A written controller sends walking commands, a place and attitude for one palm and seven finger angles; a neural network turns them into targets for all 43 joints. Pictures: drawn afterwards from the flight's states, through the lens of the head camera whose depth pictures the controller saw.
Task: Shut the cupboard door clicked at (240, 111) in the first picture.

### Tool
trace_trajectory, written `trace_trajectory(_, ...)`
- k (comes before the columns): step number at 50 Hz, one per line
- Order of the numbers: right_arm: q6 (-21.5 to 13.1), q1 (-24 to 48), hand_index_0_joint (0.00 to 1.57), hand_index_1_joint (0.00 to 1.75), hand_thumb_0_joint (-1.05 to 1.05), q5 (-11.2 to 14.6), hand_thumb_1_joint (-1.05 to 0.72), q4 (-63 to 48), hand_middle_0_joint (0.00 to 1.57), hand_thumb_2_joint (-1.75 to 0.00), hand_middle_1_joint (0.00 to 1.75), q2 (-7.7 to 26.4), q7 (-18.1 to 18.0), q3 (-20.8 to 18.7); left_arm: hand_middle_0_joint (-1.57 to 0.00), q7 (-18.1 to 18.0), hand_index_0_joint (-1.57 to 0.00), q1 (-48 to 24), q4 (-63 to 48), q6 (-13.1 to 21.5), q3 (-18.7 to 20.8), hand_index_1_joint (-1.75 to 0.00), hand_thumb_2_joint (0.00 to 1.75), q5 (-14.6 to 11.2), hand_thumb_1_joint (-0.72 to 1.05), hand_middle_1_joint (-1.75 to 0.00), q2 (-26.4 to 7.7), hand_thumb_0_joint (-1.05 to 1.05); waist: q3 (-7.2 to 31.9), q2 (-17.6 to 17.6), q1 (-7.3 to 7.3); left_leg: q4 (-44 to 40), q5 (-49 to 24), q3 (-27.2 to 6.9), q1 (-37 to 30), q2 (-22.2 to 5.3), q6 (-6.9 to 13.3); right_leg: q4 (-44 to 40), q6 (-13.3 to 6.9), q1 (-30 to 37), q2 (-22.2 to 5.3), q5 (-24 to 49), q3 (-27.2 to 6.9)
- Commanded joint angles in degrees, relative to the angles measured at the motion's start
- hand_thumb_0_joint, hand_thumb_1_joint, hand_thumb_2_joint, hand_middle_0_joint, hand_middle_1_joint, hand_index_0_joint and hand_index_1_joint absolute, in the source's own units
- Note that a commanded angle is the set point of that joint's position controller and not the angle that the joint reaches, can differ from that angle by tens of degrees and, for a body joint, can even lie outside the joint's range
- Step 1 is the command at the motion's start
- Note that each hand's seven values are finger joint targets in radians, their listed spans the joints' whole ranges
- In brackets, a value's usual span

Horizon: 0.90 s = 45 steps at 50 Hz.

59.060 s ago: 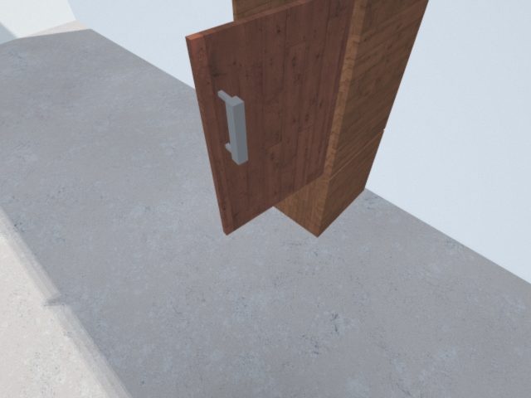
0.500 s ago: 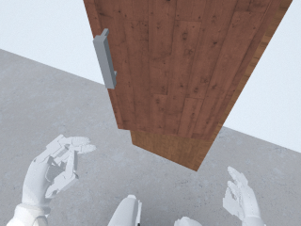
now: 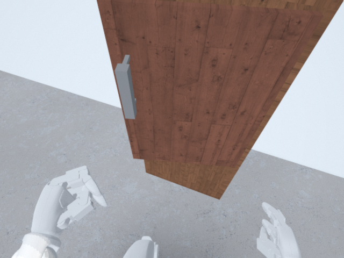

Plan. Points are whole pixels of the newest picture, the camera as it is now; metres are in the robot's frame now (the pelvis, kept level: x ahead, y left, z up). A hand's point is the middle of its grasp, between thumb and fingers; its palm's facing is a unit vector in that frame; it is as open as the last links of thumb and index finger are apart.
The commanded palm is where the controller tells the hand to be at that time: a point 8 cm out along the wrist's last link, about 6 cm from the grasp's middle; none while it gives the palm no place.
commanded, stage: raise the hand and make a fist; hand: left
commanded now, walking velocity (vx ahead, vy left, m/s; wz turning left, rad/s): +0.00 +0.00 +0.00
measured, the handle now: (129, 88) +0.48 +0.15 +0.12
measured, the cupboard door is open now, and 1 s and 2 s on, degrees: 16 16 16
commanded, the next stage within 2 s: bring the fist close to the handle in 0.80 s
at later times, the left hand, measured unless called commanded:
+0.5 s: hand (74, 185) +0.22 +0.19 +0.13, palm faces +0.02 -1.00 -0.04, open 3.1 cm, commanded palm +0.19 +0.24 +0.12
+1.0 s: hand (100, 184) +0.23 +0.15 +0.12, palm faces +0.01 -1.00 -0.04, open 3.1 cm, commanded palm +0.21 +0.21 +0.12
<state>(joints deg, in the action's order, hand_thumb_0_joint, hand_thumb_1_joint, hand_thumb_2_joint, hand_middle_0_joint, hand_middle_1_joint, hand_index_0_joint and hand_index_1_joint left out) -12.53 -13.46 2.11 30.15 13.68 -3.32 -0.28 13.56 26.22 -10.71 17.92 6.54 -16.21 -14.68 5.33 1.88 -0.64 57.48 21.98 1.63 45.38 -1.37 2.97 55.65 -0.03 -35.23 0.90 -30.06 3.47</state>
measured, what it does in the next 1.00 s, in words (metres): stands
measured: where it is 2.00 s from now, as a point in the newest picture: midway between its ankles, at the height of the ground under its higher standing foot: outside the picture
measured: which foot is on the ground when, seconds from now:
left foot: down 0.00-1.00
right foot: down 0.00-1.00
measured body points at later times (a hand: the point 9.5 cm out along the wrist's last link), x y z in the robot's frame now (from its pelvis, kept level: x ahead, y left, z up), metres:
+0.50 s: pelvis -0.01 -0.01 +0.03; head +0.00 -0.01 +0.48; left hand +0.21 +0.24 +0.14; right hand +0.17 -0.23 -0.04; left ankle +0.07 +0.08 -0.68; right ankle -0.02 -0.13 -0.68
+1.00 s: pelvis +0.01 -0.03 +0.03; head +0.02 -0.05 +0.48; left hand +0.22 +0.21 +0.12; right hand +0.19 -0.26 -0.04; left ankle +0.07 +0.08 -0.68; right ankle -0.02 -0.13 -0.68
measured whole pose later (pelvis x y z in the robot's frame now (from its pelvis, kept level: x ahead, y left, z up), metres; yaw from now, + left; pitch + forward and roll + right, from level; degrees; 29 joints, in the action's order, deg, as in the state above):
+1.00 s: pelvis +0.01 -0.03 +0.03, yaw +1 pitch +4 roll -1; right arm -13.2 -14.5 2.3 31.7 14.6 -3.3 2.3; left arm 13.8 19.9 -6.5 10.8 8.7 -17.5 -14.4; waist 3.7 3.2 -0.9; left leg 46.6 18.1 0.9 32.7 -1.4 0.6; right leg 46.3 -2.1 -23.5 1.5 -27.1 4.0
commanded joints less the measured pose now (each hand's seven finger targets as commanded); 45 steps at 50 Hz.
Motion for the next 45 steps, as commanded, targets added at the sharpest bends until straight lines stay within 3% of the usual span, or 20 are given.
trace_trajectory(1, -2.28, 2.67, 0.2, 0.3, 0.0, 0.08, -0.9, -9.52, 0.2, -0.9, 0.3, 6.42, -0.18, -1.34, -1.23, -4.01, -1.23, -2.83, -15.66, 3.14, 6.53, -1.42, 0.9, -1.72, 0.9, -1.42, -5.41, 0.0, 9.92, 5.16, -0.63, -15.38, -3.57, -9.01, -21.95, -1.37, -2.61, -8.44, -1.56, -3.24, 2.09, 10.21, 1.98)
trace_trajectory(5, -1.37, 2.28, 0.2, 0.3, 0.0, 0.62, -0.9, -9.7, 0.2, -0.9, 0.3, 7.33, -0.2, -0.56, -1.3, -2.06, -1.3, -4.3, -8.35, -2.0, 2.21, -1.5, 0.9, -0.71, 0.9, -1.5, -2.99, 0.0, 2.9, 0.72, 1.04, -18.05, 4.03, -9.35, -18.72, -1.38, -2.23, -11.78, -1.12, -3.02, 2.01, 7.14, 1.85)
trace_trajectory(8, -1.49, 2.33, 0.2, 0.3, 0.0, 0.98, -0.9, -10.27, 0.2, -0.9, 0.3, 7.66, -0.51, 0.08, -1.3, -0.22, -1.3, -8.14, -8.56, -4.87, 1.4, -1.5, 0.9, 0.06, 0.9, -1.5, -4.4, 0.0, 3.34, 2.48, 0.93, -19.38, 5.18, -9.13, -19.96, -0.91, -1.98, -13.44, -1.25, -0.78, 1.55, 6.75, 1.22)
trace_trajectory(12, -2.12, 3.04, 0.2, 0.3, 0.0, 0.41, -0.9, -10.22, 0.2, -0.9, 0.3, 7.59, -1.19, 0.67, -1.3, -1.08, -1.3, -14.18, -13.45, -4.52, 7.87, -1.5, 0.9, -0.47, 0.9, -1.5, -10.73, 0.0, 7.25, 3.06, -0.34, -20.43, 4.65, -9.44, -23.18, -0.64, -2.0, -14.62, -1.53, 2.01, 1.66, 6.76, 0.69)
trace_trajectory(13, -2.36, 3.61, 0.2, 0.3, 0.0, 0.38, -0.9, -10.34, 0.2, -0.9, 0.3, 6.98, -1.14, 1.03, -1.3, -1.38, -1.3, -14.86, -14.97, -3.86, 7.0, -1.5, 0.9, -0.7, 0.9, -1.5, -9.36, 0.0, 7.55, 4.79, -0.34, -20.8, 4.16, -9.18, -24.2, -0.58, -2.04, -14.93, -1.64, 2.53, 1.53, 6.86, 0.85)
trace_trajectory(16, -3.27, 3.85, 0.2, 0.3, 0.0, 0.23, -0.9, -9.27, 0.2, -0.9, 0.3, 6.77, -0.94, 1.42, -1.3, -2.56, -1.3, -15.76, -15.67, -1.76, 8.81, -1.5, 0.9, -1.6, 0.9, -1.5, -9.79, 0.0, 7.42, 5.7, -0.56, -21.63, 3.55, -9.35, -25.67, -0.61, -2.41, -15.38, -1.82, 3.19, 1.7, 7.44, 1.07)
trace_trajectory(19, -3.71, 3.95, 0.2, 0.3, 0.0, 0.51, -0.9, -8.19, 0.2, -0.9, 0.3, 7.07, -0.69, 1.42, -1.3, -1.97, -1.3, -14.19, -11.52, -2.99, 7.22, -1.5, 0.9, -1.8, 0.9, -1.5, -7.89, 0.0, 4.85, 5.25, -0.17, -21.91, 3.57, -8.53, -24.64, -0.4, -2.24, -16.95, -1.55, 3.82, 1.44, 7.53, 0.83)
trace_trajectory(23, -3.98, 3.72, 0.2, 0.3, 0.0, 1.29, -0.9, -7.85, 0.2, -0.9, 0.3, 7.7, -0.65, 0.95, -1.3, 1.13, -1.3, -9.51, -3.32, -7.9, 3.96, -1.5, 0.9, -2.38, 0.9, -1.5, -4.93, 0.0, 0.3, -0.56, -0.19, -21.78, 3.49, -6.74, -21.4, 0.2, -1.76, -20.41, -0.92, 4.71, 0.77, 5.62, -0.44)
trace_trajectory(25, -4.14, 3.74, 0.2, 0.3, 0.0, 1.27, -0.9, -8.26, 0.2, -0.9, 0.3, 8.09, -0.84, 0.56, -1.3, 1.93, -1.3, -10.43, -4.7, -8.9, 4.9, -1.5, 0.9, -2.44, 0.9, -1.5, -6.37, 0.0, 2.15, -1.35, -0.53, -20.98, 0.55, -5.79, -22.23, 0.61, -1.51, -20.87, -0.75, 5.73, 0.54, 6.24, -1.03)
trace_trajectory(27, -4.3, 3.83, 0.2, 0.3, 0.0, 0.96, -0.9, -8.15, 0.2, -0.9, 0.3, 8.2, -1.06, 0.41, -1.3, 1.32, -1.3, -12.26, -6.71, -8.31, 7.66, -1.5, 0.9, -2.43, 0.9, -1.5, -9.44, 0.0, 3.05, -2.05, -0.77, -19.85, -1.52, -5.18, -22.23, 0.8, -1.36, -21.42, -0.65, 6.62, 0.25, 6.18, -2.24)
trace_trajectory(28, -4.47, 4.08, 0.2, 0.3, 0.0, 0.73, -0.9, -8.55, 0.2, -0.9, 0.3, 7.81, -1.04, 0.41, -1.3, 0.87, -1.3, -14.01, -9.8, -7.07, 7.73, -1.5, 0.9, -2.49, 0.9, -1.5, -9.12, 0.0, 5.15, -0.45, -0.78, -19.57, -3.36, -4.89, -23.5, 0.93, -1.26, -20.88, -0.72, 7.09, 0.17, 7.46, -2.08)
trace_trajectory(32, -5.23, 3.76, 0.2, 0.3, 0.0, 0.01, -0.9, -7.18, 0.2, -0.9, 0.3, 7.33, -0.77, 0.37, -1.3, -2.03, -1.3, -16.34, -13.55, -1.1, 11.09, -1.5, 0.9, -2.53, 0.9, -1.5, -11.34, 0.0, 6.4, 1.29, -0.8, -18.02, -6.45, -4.67, -24.72, 0.82, -1.42, -19.16, -1.05, 6.64, 0.59, 10.42, -2.05)
trace_trajectory(34, -5.42, 3.43, 0.2, 0.3, 0.0, 0.01, -0.9, -6.72, 0.2, -0.9, 0.3, 7.04, -0.42, 0.43, -1.3, -2.42, -1.3, -15.29, -11.98, 0.6, 9.65, -1.5, 0.9, -2.24, 0.9, -1.5, -9.41, 0.0, 6.47, 2.66, -0.37, -17.68, -6.4, -4.53, -24.81, 0.89, -1.52, -18.6, -1.09, 5.94, 0.5, 10.71, -1.87)
trace_trajectory(36, -5.35, 3.37, 0.2, 0.3, 0.0, 0.29, -0.9, -6.32, 0.2, -0.9, 0.3, 7.17, -0.07, 0.23, -1.3, -1.61, -1.3, -12.86, -9.27, 0.61, 7.57, -1.5, 0.9, -2.17, 0.9, -1.5, -7.32, 0.0, 5.19, 3.34, 0.0, -17.12, -6.63, -4.12, -24.19, 1.01, -1.56, -18.5, -0.94, 5.33, 0.42, 11.82, -2.05)
trace_trajectory(37, -5.18, 2.91, 0.2, 0.3, 0.0, 0.34, -0.9, -6.17, 0.2, -0.9, 0.3, 7.53, 0.04, -0.03, -1.3, -0.98, -1.3, -11.25, -7.32, -0.22, 7.46, -1.5, 0.9, -1.91, 0.9, -1.5, -7.58, 0.0, 5.21, 1.26, 0.08, -16.65, -7.18, -3.95, -23.51, 0.95, -1.34, -18.84, -0.55, 5.96, 0.26, 12.6, -2.65)
trace_trajectory(40, -4.55, 3.09, 0.2, 0.3, 0.0, 0.95, -0.9, -6.95, 0.2, -0.9, 0.3, 7.55, -0.14, -0.23, -1.3, 1.4, -1.3, -9.33, -4.9, -3.96, 5.17, -1.5, 0.9, -2.33, 0.9, -1.5, -6.07, 0.0, 3.69, -0.46, 0.1, -16.28, -7.31, -3.43, -22.04, 1.17, -1.28, -20.21, 0.23, 6.53, -0.53, 13.45, -4.11)
trace_trajectory(41, -4.32, 2.99, 0.2, 0.3, 0.0, 1.01, -0.9, -7.24, 0.2, -0.9, 0.3, 7.76, -0.32, -0.35, -1.3, 1.88, -1.3, -9.92, -5.62, -4.78, 5.57, -1.5, 0.9, -2.45, 0.9, -1.5, -6.75, 0.0, 4.71, -0.64, -0.09, -16.26, -7.59, -3.38, -22.25, 1.25, -1.24, -20.35, 0.42, 6.98, -0.64, 13.67, -4.33)
trace_trajectory(42, -4.15, 3.0, 0.2, 0.3, 0.0, 0.92, -0.9, -7.12, 0.2, -0.9, 0.3, 7.79, -0.53, -0.41, -1.3, 1.94, -1.3, -9.51, -4.53, -5.58, 7.22, -1.5, 0.9, -2.79, 0.9, -1.5, -8.0, 0.0, 4.16, -3.58, -0.14, -15.53, -8.21, -3.64, -21.39, 1.14, -1.12, -20.83, 1.25, 7.5, -1.12, 15.0, -5.72)
trace_trajectory(43, -3.96, 3.22, 0.2, 0.3, 0.0, 0.87, -0.9, -7.63, 0.2, -0.9, 0.3, 7.64, -0.6, -0.35, -1.3, 2.06, -1.3, -10.81, -6.73, -5.65, 6.49, -1.5, 0.9, -2.78, 0.9, -1.5, -7.45, 0.0, 5.22, -2.88, -0.12, -15.71, -9.04, -3.37, -22.06, 1.27, -1.02, -20.53, 1.15, 8.1, -1.14, 16.32, -5.28)
trace_trajectory(45, -3.84, 3.34, 0.2, 0.3, 0.0, 0.58, -0.9, -7.83, 0.2, -0.9, 0.3, 7.43, -0.81, -0.24, -1.3, 1.21, -1.3, -13.4, -9.31, -4.57, 8.87, -1.5, 0.9, -3.2, 0.9, -1.5, -8.85, 0.0, 6.9, -2.23, -0.42, -15.73, -11.01, -3.34, -23.45, 1.38, -1.06, -19.39, 0.91, 8.71, -0.8, 19.65, -4.4)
